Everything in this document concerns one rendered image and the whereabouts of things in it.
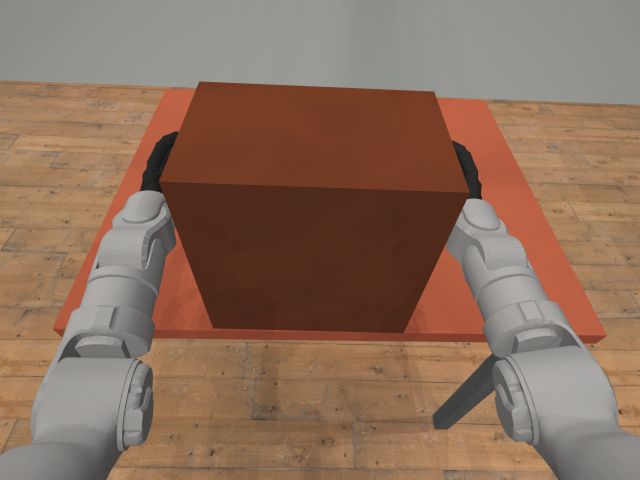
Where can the left robot hand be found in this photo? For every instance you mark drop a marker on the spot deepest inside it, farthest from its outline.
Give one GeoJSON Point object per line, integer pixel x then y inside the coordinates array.
{"type": "Point", "coordinates": [157, 162]}

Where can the left robot forearm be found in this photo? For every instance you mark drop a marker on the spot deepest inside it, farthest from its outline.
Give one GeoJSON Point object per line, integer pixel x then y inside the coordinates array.
{"type": "Point", "coordinates": [115, 316]}

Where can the right robot hand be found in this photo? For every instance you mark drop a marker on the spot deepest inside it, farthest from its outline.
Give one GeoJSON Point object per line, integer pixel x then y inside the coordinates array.
{"type": "Point", "coordinates": [469, 170]}

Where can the carton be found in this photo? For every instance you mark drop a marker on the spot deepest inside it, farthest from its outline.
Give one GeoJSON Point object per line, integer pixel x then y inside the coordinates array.
{"type": "Point", "coordinates": [312, 208]}

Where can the robot left upper arm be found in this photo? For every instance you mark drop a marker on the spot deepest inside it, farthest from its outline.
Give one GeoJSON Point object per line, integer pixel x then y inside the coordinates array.
{"type": "Point", "coordinates": [91, 410]}

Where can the right robot forearm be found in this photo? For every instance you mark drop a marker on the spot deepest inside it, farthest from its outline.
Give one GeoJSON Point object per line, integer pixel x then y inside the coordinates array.
{"type": "Point", "coordinates": [518, 315]}

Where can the robot right upper arm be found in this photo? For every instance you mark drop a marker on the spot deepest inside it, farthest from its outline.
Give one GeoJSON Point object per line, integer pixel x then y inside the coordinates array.
{"type": "Point", "coordinates": [557, 401]}

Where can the table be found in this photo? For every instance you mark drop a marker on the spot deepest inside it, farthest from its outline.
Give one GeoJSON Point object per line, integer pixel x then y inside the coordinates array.
{"type": "Point", "coordinates": [446, 311]}

